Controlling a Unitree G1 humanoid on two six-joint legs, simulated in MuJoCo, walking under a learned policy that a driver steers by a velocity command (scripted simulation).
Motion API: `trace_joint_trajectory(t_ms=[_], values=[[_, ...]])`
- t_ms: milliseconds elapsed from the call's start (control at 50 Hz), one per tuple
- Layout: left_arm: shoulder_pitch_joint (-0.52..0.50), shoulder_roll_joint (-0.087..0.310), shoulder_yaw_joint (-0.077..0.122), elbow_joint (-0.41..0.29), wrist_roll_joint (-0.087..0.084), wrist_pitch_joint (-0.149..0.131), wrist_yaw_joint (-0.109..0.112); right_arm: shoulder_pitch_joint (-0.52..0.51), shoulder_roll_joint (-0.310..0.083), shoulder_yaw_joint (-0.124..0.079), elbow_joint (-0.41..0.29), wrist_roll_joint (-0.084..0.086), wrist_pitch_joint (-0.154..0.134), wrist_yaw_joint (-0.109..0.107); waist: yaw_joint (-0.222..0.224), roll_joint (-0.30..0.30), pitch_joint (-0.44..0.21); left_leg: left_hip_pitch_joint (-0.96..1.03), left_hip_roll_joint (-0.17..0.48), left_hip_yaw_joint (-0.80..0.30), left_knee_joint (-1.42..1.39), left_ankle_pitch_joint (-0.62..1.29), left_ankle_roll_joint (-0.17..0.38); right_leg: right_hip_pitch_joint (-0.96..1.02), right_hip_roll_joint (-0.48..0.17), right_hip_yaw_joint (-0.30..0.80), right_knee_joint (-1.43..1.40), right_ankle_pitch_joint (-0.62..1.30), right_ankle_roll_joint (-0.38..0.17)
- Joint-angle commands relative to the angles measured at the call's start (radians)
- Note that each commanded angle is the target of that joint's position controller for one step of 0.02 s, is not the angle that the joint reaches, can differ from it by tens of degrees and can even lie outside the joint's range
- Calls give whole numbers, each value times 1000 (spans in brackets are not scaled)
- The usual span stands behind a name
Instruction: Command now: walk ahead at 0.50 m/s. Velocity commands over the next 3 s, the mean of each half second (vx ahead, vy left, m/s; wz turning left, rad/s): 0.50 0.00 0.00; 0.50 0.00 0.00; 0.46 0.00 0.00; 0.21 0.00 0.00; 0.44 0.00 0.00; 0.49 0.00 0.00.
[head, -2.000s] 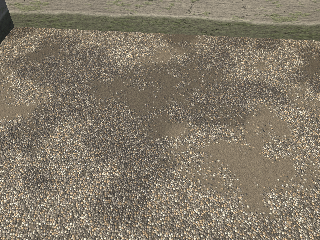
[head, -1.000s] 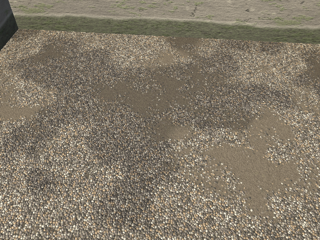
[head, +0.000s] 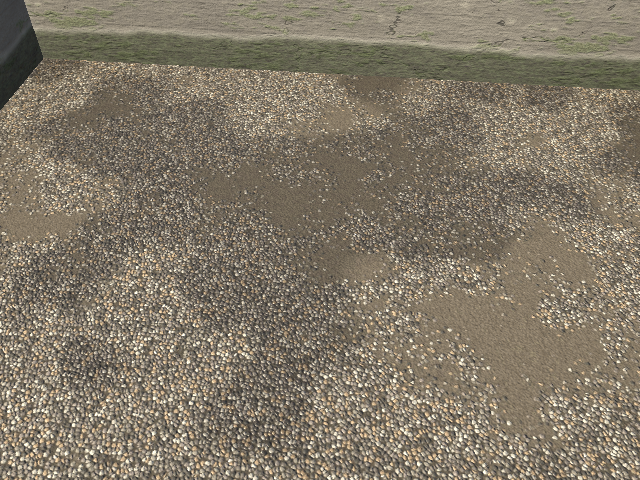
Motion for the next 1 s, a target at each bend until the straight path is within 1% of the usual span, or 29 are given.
trace_joint_trajectory(t_ms=[20, 200, 220, 240, 260, 280, 340, 360, 380, 400, 460, 640, 660, 680, 700, 720, 780, 820, 840, 860, 880, 900, 960, 980, 1000], values=[[-52, 67, 19, -86, 0, -16, 2, -96, -70, -20, -92, 0, -17, -2, 0, 10, -42, -111, 55, -37, -112, 331, 41, 114, -39, 79, -88, 218, -9], [-50, 68, 19, -83, 0, -15, 3, -96, -70, -19, -92, 0, -17, -2, 0, 10, -44, -105, 56, -37, -112, 341, 43, 118, -38, 79, -87, 232, -8], [-89, 68, 16, -99, -3, -2, 6, -132, -62, -16, -113, -14, -23, 14, -16, -2, 11, -129, 52, 11, -62, 481, 36, 80, -68, 93, -70, 426, -7], [-34, 79, 26, -79, 3, -12, 5, -63, -65, -19, -83, -3, -24, -2, -5, -5, -115, -66, 56, -24, -100, 367, 41, 140, -44, 74, -70, 265, -7], [-42, 68, 21, -83, 1, -12, 3, -88, -71, -19, -88, 2, -22, -3, 2, 11, -74, -89, 56, -35, -110, 356, 45, 126, -35, 75, -79, 230, -4], [-52, 65, 19, -85, 1, -12, 3, -99, -70, -19, -92, 2, -20, -3, 1, 12, -58, -97, 57, -38, -113, 351, 45, 118, -34, 76, -83, 217, -3], [-58, 63, 17, -85, 1, -12, 3, -100, -69, -18, -93, 1, -16, -1, -1, 12, -39, -110, 59, -42, -117, 344, 45, 113, -33, 78, -84, 213, -4], [-95, 61, 14, -101, -2, 1, 6, -135, -61, -15, -114, -12, -23, 15, -16, 2, 12, -131, 55, 7, -68, 482, 38, 77, -64, 93, -68, 407, -3], [-39, 75, 25, -81, 4, -11, 5, -65, -65, -18, -84, -3, -25, -1, -5, -1, -115, -70, 58, -30, -107, 365, 43, 139, -42, 75, -69, 244, -3], [-46, 65, 20, -84, 1, -11, 3, -90, -71, -18, -89, 3, -23, -2, 3, 17, -73, -92, 58, -41, -117, 349, 47, 124, -33, 76, -79, 209, 0], [-62, 63, 19, -85, 1, -12, 3, -103, -68, -17, -95, 1, -18, -1, 0, 12, -40, -107, 62, -47, -125, 338, 47, 111, -31, 79, -86, 193, -2], [-56, 63, 18, -80, 1, -15, 4, -100, -66, -17, -96, 0, -20, 1, -1, 12, -40, -104, 59, -45, -129, 328, 47, 117, -35, 83, -90, 210, -4], [-96, 61, 14, -98, -3, -2, 7, -135, -58, -14, -118, -13, -26, 17, -17, -3, 12, -124, 55, 3, -78, 472, 40, 79, -65, 97, -75, 407, -2], [-41, 75, 24, -77, 4, -13, 6, -66, -61, -17, -87, -3, -27, 2, -6, -5, -112, -64, 58, -32, -116, 357, 44, 140, -41, 79, -74, 242, -2], [-47, 63, 19, -80, 1, -13, 4, -91, -68, -17, -92, 2, -25, 0, 3, 14, -70, -86, 58, -42, -125, 342, 49, 125, -33, 79, -84, 211, 1], [-56, 61, 18, -81, 2, -13, 4, -102, -65, -17, -97, 2, -22, 0, 1, 15, -54, -94, 60, -45, -128, 337, 49, 117, -32, 80, -88, 200, 1], [-61, 59, 17, -81, 2, -13, 4, -103, -64, -16, -98, 1, -18, 2, -2, 14, -36, -105, 61, -48, -131, 331, 49, 112, -32, 82, -89, 199, -1], [-56, 61, 17, -79, 2, -14, 4, -102, -65, -17, -98, 0, -19, 2, -1, 16, -41, -101, 60, -48, -133, 328, 49, 116, -34, 84, -90, 204, -1], [-96, 60, 14, -97, -2, -2, 7, -137, -57, -13, -119, -12, -26, 18, -17, 1, 11, -121, 57, 1, -82, 473, 42, 79, -63, 98, -74, 402, 0], [-40, 75, 25, -75, 5, -12, 7, -67, -61, -16, -88, -3, -28, 2, -5, -2, -113, -63, 60, -36, -120, 356, 47, 141, -39, 80, -74, 235, 0], [-46, 63, 20, -79, 2, -12, 5, -94, -68, -17, -93, 2, -25, 1, 3, 18, -69, -85, 60, -46, -130, 341, 51, 125, -31, 81, -84, 205, 3], [-56, 61, 18, -80, 2, -13, 5, -104, -65, -16, -98, 3, -23, 1, 1, 17, -52, -92, 61, -49, -133, 336, 51, 116, -31, 82, -89, 194, 3], [-61, 59, 17, -79, 3, -12, 4, -105, -64, -16, -99, 1, -19, 3, -2, 15, -34, -104, 62, -51, -136, 330, 50, 113, -31, 83, -90, 196, 1], [-99, 56, 13, -97, -1, 0, 7, -139, -56, -12, -121, -11, -26, 19, -17, 1, 13, -122, 58, -1, -86, 474, 43, 78, -61, 99, -74, 394, 3], [-42, 72, 24, -75, 5, -11, 7, -69, -60, -15, -89, -3, -28, 3, -6, -1, -111, -64, 61, -39, -124, 355, 48, 140, -38, 81, -74, 227, 2]])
